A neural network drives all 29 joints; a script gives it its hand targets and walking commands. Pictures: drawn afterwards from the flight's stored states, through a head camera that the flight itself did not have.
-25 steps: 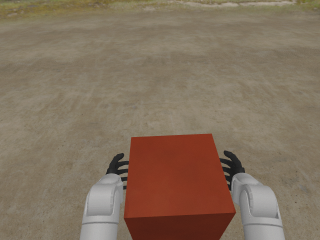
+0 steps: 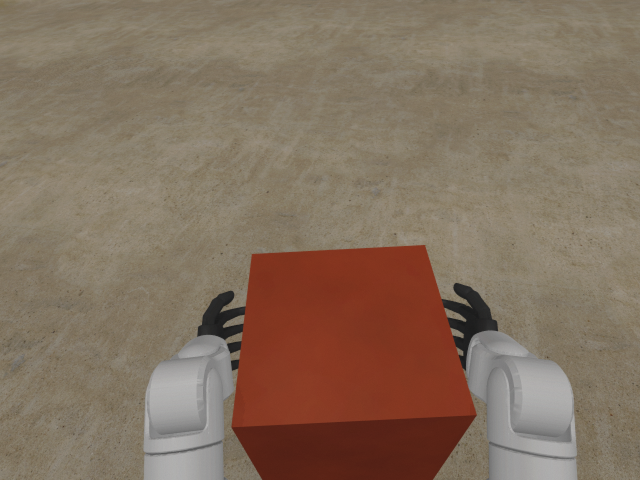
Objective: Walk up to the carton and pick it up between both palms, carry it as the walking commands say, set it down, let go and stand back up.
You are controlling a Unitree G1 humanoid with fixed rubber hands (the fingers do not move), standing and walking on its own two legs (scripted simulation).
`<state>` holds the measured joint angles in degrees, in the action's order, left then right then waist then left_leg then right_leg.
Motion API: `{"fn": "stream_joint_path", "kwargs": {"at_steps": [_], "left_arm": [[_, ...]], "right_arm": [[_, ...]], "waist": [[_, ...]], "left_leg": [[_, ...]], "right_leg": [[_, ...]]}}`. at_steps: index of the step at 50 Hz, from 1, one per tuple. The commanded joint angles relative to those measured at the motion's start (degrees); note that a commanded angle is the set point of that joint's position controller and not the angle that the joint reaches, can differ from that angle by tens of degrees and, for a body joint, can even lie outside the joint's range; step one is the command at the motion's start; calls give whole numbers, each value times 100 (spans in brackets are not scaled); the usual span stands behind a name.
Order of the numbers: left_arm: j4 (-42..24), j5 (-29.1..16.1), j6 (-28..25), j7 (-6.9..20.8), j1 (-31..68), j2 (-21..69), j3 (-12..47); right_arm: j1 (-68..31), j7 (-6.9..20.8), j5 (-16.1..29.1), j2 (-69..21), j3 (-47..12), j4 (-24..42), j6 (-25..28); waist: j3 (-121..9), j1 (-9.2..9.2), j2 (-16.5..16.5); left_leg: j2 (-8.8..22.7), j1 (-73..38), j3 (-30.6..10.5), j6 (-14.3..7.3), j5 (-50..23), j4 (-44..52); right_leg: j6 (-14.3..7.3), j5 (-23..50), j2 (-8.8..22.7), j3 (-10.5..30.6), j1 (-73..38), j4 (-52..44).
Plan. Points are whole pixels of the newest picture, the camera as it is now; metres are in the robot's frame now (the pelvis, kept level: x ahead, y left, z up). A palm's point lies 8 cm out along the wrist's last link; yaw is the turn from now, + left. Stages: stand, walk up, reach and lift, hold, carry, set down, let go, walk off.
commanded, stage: carry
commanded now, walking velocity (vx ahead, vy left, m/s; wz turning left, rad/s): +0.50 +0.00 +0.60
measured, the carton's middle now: (344, 374) +0.27 +0.01 +0.01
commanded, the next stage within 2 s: none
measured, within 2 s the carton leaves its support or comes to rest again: neither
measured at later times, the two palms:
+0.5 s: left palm (201, 224) +0.51 +0.24 +0.06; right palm (374, 195) +0.58 -0.05 +0.05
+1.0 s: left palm (127, 179) +0.69 +0.45 +0.04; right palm (260, 135) +0.84 +0.19 +0.04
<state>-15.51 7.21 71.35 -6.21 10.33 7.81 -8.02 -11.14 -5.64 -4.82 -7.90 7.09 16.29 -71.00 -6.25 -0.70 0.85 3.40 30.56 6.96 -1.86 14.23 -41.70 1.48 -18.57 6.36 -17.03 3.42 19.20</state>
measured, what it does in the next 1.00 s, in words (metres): walks ahead, turning left: left foot, then right foot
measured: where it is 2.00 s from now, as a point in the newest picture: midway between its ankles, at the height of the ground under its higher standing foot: (205, 314)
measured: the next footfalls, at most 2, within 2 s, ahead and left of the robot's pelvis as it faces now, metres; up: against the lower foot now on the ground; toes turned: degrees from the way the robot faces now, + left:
left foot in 0.10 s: +0.21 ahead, +0.11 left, +0.00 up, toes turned +12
right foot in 0.44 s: +0.42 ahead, -0.06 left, +0.00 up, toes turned +6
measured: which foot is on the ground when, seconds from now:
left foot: up 0.00-0.08, down 0.10-0.46, up 0.48-0.80, down 0.82-1.00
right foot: down 0.00-0.12, up 0.14-0.42, down 0.44-0.82, up 0.84-1.00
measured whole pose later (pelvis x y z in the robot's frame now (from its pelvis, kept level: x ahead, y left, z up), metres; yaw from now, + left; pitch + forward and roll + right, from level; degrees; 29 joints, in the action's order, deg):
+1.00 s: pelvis +0.54 +0.18 -0.02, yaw +31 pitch +5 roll +2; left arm -15.5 6.8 68.3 -5.6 9.1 7.6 -9.2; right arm -8.9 -5.6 -5.2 -7.7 4.4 15.3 -66.5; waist -2.1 1.6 -1.3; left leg -5.1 20.6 8.9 -6.4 13.8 -28.5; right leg 5.6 -25.8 8.3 -2.7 30.2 65.2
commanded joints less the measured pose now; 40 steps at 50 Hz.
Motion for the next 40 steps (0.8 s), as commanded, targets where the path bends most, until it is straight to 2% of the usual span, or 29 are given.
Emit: {"fn": "stream_joint_path", "kwargs": {"at_steps": [1, 3, 4, 5, 6, 7, 8, 9, 10, 11, 12, 14, 15, 18, 20, 21, 22, 23, 24, 25, 26, 27, 29, 33, 35, 36, 37, 38, 40], "left_arm": [[-820, -2609, -161, 1609, 3282, 5031, 3997], [-911, -2635, -171, 1653, 3310, 5030, 4037], [-800, -2657, -155, 1675, 3217, 5027, 4060], [-829, -2661, -167, 1697, 3280, 4967, 4132], [-842, -2631, -175, 1713, 3443, 4933, 4166], [-766, -2557, -111, 1722, 3331, 5014, 4102], [-508, -2505, -174, 1733, 3327, 4959, 4031], [-421, -2561, -234, 1752, 3196, 5110, 4062], [-695, -2674, -341, 1773, 3405, 5220, 4093], [-828, -2733, -406, 1767, 3450, 5380, 4146], [-1061, -2757, -486, 1746, 3564, 5456, 4186], [-1295, -2733, -565, 1650, 3486, 5445, 4231], [-1368, -2672, -587, 1596, 3288, 5412, 4226], [-1484, -2552, -562, 1485, 2841, 5238, 4205], [-1468, -2469, -519, 1477, 2570, 5071, 4139], [-1451, -2480, -487, 1484, 2543, 5106, 4155], [-1423, -2438, -466, 1494, 2404, 5005, 4114], [-1035, -2299, -439, 1488, 2127, 4895, 3951], [-741, -2294, -416, 1497, 2103, 4806, 3871], [-968, -2373, -414, 1497, 2435, 4889, 3932], [-937, -2400, -398, 1487, 2660, 4975, 3999], [-997, -2408, -405, 1488, 2792, 5092, 4077], [-964, -2506, -407, 1530, 2965, 5218, 4085], [-1080, -2717, -381, 1611, 3135, 5129, 4167], [-1136, -2759, -353, 1637, 3089, 5084, 4213], [-1084, -2733, -327, 1647, 3106, 5017, 4183], [-1050, -2725, -312, 1670, 3021, 4980, 4167], [-1025, -2718, -294, 1678, 2983, 4976, 4185], [-1066, -2703, -269, 1705, 3051, 4960, 4228]], "right_arm": [[-2731, 1387, 2121, -5238, -4039, 206, 63], [-2558, 1359, 2053, -5248, -4013, 210, 98], [-2406, 1348, 2008, -5253, -3989, 107, 113], [-2339, 1347, 1956, -5244, -3953, 105, 138], [-2492, 1343, 1969, -5292, -3920, 101, 171], [-2124, 1352, 1986, -5259, -3825, -249, 211], [-2682, 1369, 2161, -5290, -4113, 158, 286], [-2591, 1344, 2064, -5365, -4101, 100, 303], [-2691, 1313, 2066, -5594, -4202, 188, 361], [-2722, 1312, 2088, -5745, -4223, 316, 434], [-2926, 1322, 2173, -5824, -4270, 545, 503], [-2873, 1337, 2295, -5781, -4353, 778, 536], [-2853, 1345, 2362, -5689, -4406, 972, 536], [-2457, 1384, 2328, -5381, -4405, 1162, 453], [-2362, 1395, 2310, -5234, -4417, 1181, 384], [-2313, 1393, 2299, -5175, -4409, 1172, 342], [-2333, 1401, 2287, -5149, -4378, 1149, 292], [-2522, 1451, 2346, -5085, -4483, 1124, 193], [-2510, 1499, 2319, -4953, -4437, 921, 125], [-2573, 1536, 2364, -5081, -4415, 730, 131], [-2680, 1568, 2375, -5138, -4389, 609, 152], [-2666, 1596, 2359, -5278, -4341, 534, 161], [-2802, 1601, 2388, -5460, -4323, 473, 205], [-2590, 1493, 2202, -5437, -4202, 296, 251], [-2416, 1457, 2121, -5296, -4148, 412, 261], [-2385, 1435, 2056, -5254, -4107, 346, 247], [-2354, 1415, 2023, -5209, -4116, 378, 233], [-2254, 1413, 2013, -5158, -4078, 366, 227], [-2135, 1395, 1966, -5162, -4080, 266, 239]], "waist": [[-952, -64, -1204], [-1220, 5, -1136], [-1466, 108, -1034], [-1826, 239, -612], [-1883, 333, -105], [-2307, 197, 1565], [-2232, 169, 761], [-2227, 202, 431], [-2190, 226, -42], [-2247, 198, -184], [-2177, 190, -148], [-2099, 184, 182], [-2052, 185, 388], [-1940, 191, 705], [-1930, 129, 601], [-1985, 58, 344], [-2221, -39, -87], [-2286, -161, -1476], [-2166, -68, -1853], [-2044, -43, -1193], [-1781, -41, -818], [-1600, -39, -671], [-1296, -65, -888], [-972, -89, -867], [-882, -74, -993], [-851, -79, -955], [-813, -87, -1168], [-895, -60, -1150], [-1307, 33, -1014]], "left_leg": [[-289, -51, 518, -92, -423, 816], [-646, -848, 809, -275, -557, 1112], [-921, -1581, 1074, -414, -882, 1507], [-911, -2839, 923, -593, -828, 1718], [99, -3924, -793, -885, -373, 1896], [1653, -5352, -4021, -1824, -1038, 2511], [1674, -5513, -3858, -1881, -1731, 2492], [1630, -5404, -3530, -1782, -2322, 2197], [1523, -5038, -3113, -1634, -2681, 2028], [1346, -4635, -2706, -1469, -2764, 1993], [1192, -4099, -2275, -1357, -2429, 2099], [1100, -3521, -2163, -1398, -1916, 2262], [1002, -3352, -2018, -1354, -1854, 2240], [769, -2972, -1675, -1141, -2459, 2014], [491, -2676, -1258, -928, -2458, 1565], [212, -2020, -871, -709, -2118, 1032], [-43, -936, -575, -453, -1433, 220], [-564, 356, -97, -168, 509, -1093], [-493, 1006, -477, -149, 1546, -2156], [-95, 1246, -824, -178, 1425, -2462], [43, 1285, -866, -143, 1181, -2419], [169, 1222, -852, -80, 1018, -2135], [141, 1012, -550, 25, 819, -1477], [-6, 619, -94, 107, 187, -253], [-118, 216, 175, 65, -103, 409], [-217, -27, 382, 13, -237, 550], [-242, -120, 460, -21, -363, 707], [-287, -391, 481, -99, -440, 918], [-722, -1404, 889, -270, -773, 1365]], "right_leg": [[-442, 2730, 1254, 463, -908, -407], [-262, 4629, 1206, 89, -974, 645], [-76, 4979, 1015, -257, -776, 1604], [97, 4361, 852, -274, 83, 2769], [329, 2553, 699, 129, 1585, 3975], [616, -844, -390, 620, 3513, 5451], [493, -1115, -135, 1498, 4225, 5796], [427, -1080, 116, 1732, 4494, 5906], [380, -948, 313, 1802, 4451, 5688], [359, -814, 420, 1950, 4169, 5063], [384, -844, 407, 1832, 3745, 4415], [353, -903, 140, 1537, 3328, 3570], [332, -638, 40, 1415, 3201, 3199], [217, 386, -275, 1092, 2499, 1982], [184, 887, -395, 803, 1652, 1048], [135, 1251, -462, 533, 591, 494], [-47, 1000, 8, 1079, -856, 426], [-570, 33, 1510, 3163, -1762, -344], [-1170, 386, 2444, 4566, -1795, -504], [-1253, 257, 2482, 4270, -1694, -383], [-1147, 523, 2342, 3820, -1466, -407], [-1023, 459, 2205, 3346, -1236, -549], [-805, 1027, 1927, 2348, -928, -688], [-579, 1601, 1517, 1129, -842, -692], [-441, 1921, 1368, 641, -753, -616], [-403, 2124, 1423, 518, -686, -599], [-349, 2326, 1426, 376, -724, -531], [-269, 3018, 1428, 238, -794, -241], [3, 4494, 1213, -280, -728, 1215]]}}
